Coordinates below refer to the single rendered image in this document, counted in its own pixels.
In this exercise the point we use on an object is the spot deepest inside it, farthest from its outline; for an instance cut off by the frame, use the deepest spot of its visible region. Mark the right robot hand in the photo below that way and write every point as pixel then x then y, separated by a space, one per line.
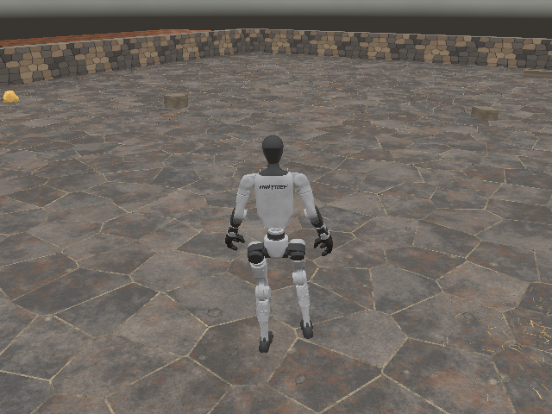
pixel 326 243

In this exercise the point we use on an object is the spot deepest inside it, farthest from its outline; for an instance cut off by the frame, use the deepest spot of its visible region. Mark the robot left upper arm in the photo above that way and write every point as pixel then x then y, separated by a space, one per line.
pixel 247 182

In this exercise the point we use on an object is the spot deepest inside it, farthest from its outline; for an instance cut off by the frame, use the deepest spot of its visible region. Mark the left robot hand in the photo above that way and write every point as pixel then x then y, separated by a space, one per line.
pixel 237 238

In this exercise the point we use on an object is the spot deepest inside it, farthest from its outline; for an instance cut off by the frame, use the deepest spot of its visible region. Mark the robot head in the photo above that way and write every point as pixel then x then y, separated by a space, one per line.
pixel 273 148

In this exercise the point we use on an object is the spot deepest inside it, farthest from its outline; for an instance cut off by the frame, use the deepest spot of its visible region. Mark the robot right forearm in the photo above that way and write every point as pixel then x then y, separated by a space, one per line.
pixel 319 226

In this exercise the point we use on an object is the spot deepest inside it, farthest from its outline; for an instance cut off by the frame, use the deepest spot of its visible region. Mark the robot right upper arm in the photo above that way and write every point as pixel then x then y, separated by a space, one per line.
pixel 300 180

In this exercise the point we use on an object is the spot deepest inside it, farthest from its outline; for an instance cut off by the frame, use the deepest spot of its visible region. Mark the right robot foot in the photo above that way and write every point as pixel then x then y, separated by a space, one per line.
pixel 307 332

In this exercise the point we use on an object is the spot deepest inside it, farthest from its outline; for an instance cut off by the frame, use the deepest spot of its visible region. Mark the robot left forearm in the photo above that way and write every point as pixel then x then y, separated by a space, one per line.
pixel 234 225

